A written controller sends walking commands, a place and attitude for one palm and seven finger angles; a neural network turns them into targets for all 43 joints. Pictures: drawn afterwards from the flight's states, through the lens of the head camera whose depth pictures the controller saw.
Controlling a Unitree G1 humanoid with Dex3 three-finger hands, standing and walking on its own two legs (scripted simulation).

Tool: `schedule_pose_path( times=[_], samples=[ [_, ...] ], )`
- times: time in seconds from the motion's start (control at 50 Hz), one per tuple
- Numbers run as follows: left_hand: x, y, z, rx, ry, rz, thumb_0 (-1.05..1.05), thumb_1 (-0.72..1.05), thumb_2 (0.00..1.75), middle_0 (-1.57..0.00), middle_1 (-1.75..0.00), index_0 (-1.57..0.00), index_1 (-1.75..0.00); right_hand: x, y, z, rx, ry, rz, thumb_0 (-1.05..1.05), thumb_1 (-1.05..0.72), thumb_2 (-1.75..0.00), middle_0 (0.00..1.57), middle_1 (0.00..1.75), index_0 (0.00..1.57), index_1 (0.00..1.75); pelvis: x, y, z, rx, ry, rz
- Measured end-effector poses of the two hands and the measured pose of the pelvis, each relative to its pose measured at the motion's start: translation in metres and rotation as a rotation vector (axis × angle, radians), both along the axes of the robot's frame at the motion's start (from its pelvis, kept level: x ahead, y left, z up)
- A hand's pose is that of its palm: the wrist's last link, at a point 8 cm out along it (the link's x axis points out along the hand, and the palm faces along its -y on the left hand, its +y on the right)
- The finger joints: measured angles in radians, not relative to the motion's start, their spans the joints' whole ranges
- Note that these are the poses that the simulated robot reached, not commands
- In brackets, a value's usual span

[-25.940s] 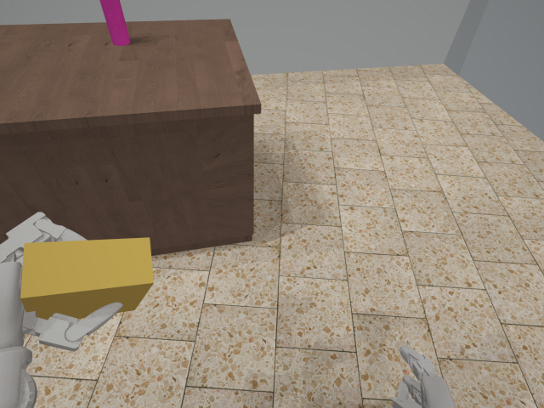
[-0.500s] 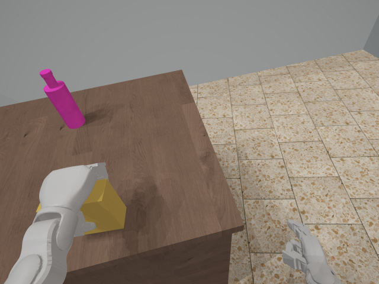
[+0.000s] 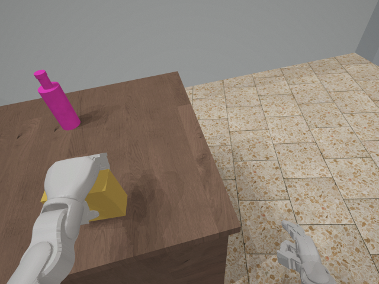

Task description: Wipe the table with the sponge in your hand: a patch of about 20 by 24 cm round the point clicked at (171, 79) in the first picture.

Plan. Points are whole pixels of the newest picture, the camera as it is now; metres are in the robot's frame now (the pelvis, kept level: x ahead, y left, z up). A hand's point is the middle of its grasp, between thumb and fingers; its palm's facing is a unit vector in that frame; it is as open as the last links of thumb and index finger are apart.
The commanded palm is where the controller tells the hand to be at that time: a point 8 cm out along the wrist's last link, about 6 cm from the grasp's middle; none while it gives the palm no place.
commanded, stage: move the sponge above the wiping area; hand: left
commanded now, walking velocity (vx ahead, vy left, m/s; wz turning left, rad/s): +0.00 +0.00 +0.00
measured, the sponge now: (92, 201) +0.24 +0.27 +0.05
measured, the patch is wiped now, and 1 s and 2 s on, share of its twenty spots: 0.00 0.00 0.00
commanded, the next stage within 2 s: none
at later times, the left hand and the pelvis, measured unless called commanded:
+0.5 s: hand (76, 183) +0.25 +0.28 +0.11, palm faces +0.10 -0.04 -0.99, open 9.6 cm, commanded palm +0.21 +0.27 +0.17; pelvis +0.00 +0.00 +0.00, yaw +0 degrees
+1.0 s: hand (68, 179) +0.25 +0.29 +0.12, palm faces +0.14 -0.05 -0.99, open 9.6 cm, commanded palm +0.21 +0.27 +0.17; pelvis +0.00 +0.00 +0.00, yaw +1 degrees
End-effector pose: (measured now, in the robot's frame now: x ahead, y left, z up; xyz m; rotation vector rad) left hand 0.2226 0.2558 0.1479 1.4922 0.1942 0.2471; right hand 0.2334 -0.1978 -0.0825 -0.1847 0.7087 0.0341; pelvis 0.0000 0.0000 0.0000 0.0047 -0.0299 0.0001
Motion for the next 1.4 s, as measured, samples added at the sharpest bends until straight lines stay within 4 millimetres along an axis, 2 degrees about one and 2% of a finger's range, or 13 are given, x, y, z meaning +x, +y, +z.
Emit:
schedule_pose_path(
  times=[0.08,0.16,0.32,0.42,0.52,0.6,0.74,0.82,1.02,1.1,1.2,1.28,1.4],
  samples=[
    [-0.002,0.016,0.009,0.002,-0.05,0.094,0.0,-0.48,1.05,-0.8,-1.39,-0.8,-1.39,-0.002,-0.004,-0.002,0.007,0.017,-0.006,0.01,-0.9,-0.89,0.2,0.3,0.2,0.3,0.002,-0.001,0.0,-0.001,-0.002,0.002],
    [-0.009,0.028,0.005,-0.017,-0.008,0.177,0.0,-0.48,1.05,-0.79,-1.39,-0.79,-1.39,0.0,-0.007,-0.003,0.007,0.018,-0.01,0.01,-0.9,-0.89,0.2,0.3,0.2,0.3,0.002,0.0,0.0,-0.001,-0.002,0.011],
    [-0.017,0.01,-0.013,-0.049,0.101,0.062,0.0,-0.48,1.05,-0.79,-1.39,-0.79,-1.39,0.008,-0.004,0.0,-0.024,-0.014,0.008,0.01,-0.9,-0.89,0.2,0.29,0.2,0.3,0.001,0.002,-0.001,-0.002,-0.004,0.019],
    [-0.008,0.005,-0.002,0.003,0.023,-0.004,0.0,-0.48,1.05,-0.8,-1.39,-0.8,-1.39,0.007,0.003,0.002,-0.018,-0.014,0.013,0.01,-0.9,-0.89,0.2,0.29,0.2,0.3,0.001,0.001,-0.001,-0.004,-0.007,0.011],
    [0.001,0.022,0.016,0.011,-0.061,0.087,0.0,-0.48,1.05,-0.8,-1.39,-0.8,-1.39,0.005,0.007,0.001,0.013,-0.004,0.005,0.01,-0.9,-0.89,0.2,0.3,0.2,0.3,0.0,0.001,0.0,-0.003,-0.008,0.009],
    [0.002,0.029,0.015,-0.014,-0.033,0.166,0.0,-0.48,1.05,-0.79,-1.39,-0.79,-1.39,0.005,0.006,-0.001,0.025,0.001,0.003,0.01,-0.9,-0.89,0.2,0.3,0.2,0.3,0.0,0.002,0.0,-0.001,-0.002,0.014],
    [-0.007,0.002,-0.012,-0.069,0.105,0.062,0.0,-0.48,1.05,-0.79,-1.39,-0.79,-1.39,0.006,0.003,-0.001,0.006,-0.005,0.012,0.01,-0.9,-0.89,0.2,0.3,0.2,0.3,0.0,0.006,0.0,0.001,0.006,0.017],
    [-0.009,-0.009,-0.009,-0.03,0.065,-0.028,0.0,-0.48,1.05,-0.8,-1.39,-0.8,-1.39,0.005,0.003,-0.001,-0.013,0.0,0.018,0.01,-0.9,-0.89,0.2,0.3,0.2,0.3,0.002,0.004,0.0,-0.001,-0.001,0.008],
    [-0.003,0.029,0.023,-0.01,-0.076,0.182,0.0,-0.48,1.05,-0.8,-1.39,-0.79,-1.39,0.006,0.002,0.0,0.024,0.004,0.004,0.01,-0.9,-0.89,0.2,0.3,0.2,0.3,0.002,-0.001,0.0,-0.002,-0.008,0.012],
    [-0.01,0.023,0.008,-0.052,0.031,0.184,0.0,-0.48,1.05,-0.79,-1.4,-0.79,-1.39,0.01,0.0,0.001,0.026,-0.014,0.005,0.01,-0.9,-0.89,0.2,0.3,0.2,0.3,0.001,0.001,0.0,0.0,0.0,0.017],
    [-0.02,0.0,-0.012,-0.069,0.126,0.056,0.0,-0.48,1.05,-0.79,-1.39,-0.79,-1.39,0.011,-0.001,0.003,-0.005,-0.023,0.019,0.01,-0.9,-0.89,0.2,0.3,0.2,0.3,0.0,0.002,-0.001,0.001,0.0,0.016],
    [-0.022,-0.005,-0.005,-0.013,0.052,-0.021,0.0,-0.48,1.05,-0.8,-1.39,-0.8,-1.39,0.008,0.001,0.003,-0.021,-0.015,0.022,0.01,-0.9,-0.89,0.2,0.29,0.2,0.3,0.001,-0.001,-0.001,-0.003,-0.01,0.009],
    [-0.009,0.025,0.019,0.022,-0.075,0.11,0.0,-0.48,1.05,-0.8,-1.39,-0.8,-1.39,0.001,0.002,0.0,0.003,0.011,0.005,0.01,-0.9,-0.89,0.2,0.3,0.2,0.3,-0.002,-0.004,0.0,-0.005,-0.018,0.011]
  ],
)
